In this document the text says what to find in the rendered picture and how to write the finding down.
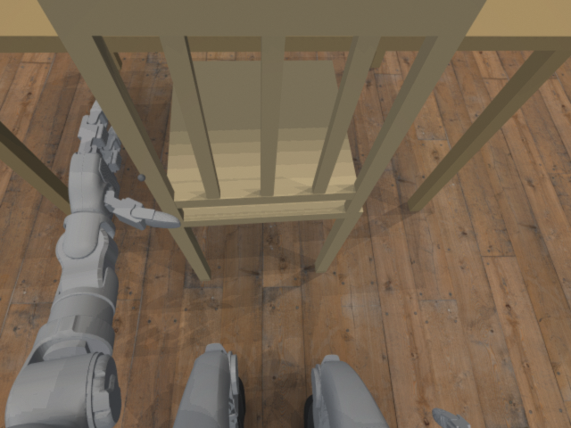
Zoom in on table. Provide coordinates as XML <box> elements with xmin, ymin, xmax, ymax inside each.
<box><xmin>0</xmin><ymin>0</ymin><xmax>571</xmax><ymax>216</ymax></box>

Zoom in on left robot upper arm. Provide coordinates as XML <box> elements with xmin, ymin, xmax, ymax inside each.
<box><xmin>7</xmin><ymin>352</ymin><xmax>121</xmax><ymax>428</ymax></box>

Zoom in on robot right thigh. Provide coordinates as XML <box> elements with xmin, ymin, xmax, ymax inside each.
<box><xmin>311</xmin><ymin>361</ymin><xmax>390</xmax><ymax>428</ymax></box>

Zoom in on left robot shin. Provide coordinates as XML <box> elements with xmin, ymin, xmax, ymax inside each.
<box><xmin>194</xmin><ymin>343</ymin><xmax>238</xmax><ymax>428</ymax></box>

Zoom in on robot right hand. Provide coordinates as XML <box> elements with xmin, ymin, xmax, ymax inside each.
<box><xmin>432</xmin><ymin>408</ymin><xmax>471</xmax><ymax>428</ymax></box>

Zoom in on robot left forearm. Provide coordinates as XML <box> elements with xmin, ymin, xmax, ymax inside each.
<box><xmin>4</xmin><ymin>211</ymin><xmax>119</xmax><ymax>428</ymax></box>

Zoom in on robot left hand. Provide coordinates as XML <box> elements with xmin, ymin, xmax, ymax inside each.
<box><xmin>69</xmin><ymin>100</ymin><xmax>180</xmax><ymax>230</ymax></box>

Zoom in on chair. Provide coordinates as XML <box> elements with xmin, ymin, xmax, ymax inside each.
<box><xmin>37</xmin><ymin>0</ymin><xmax>487</xmax><ymax>281</ymax></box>

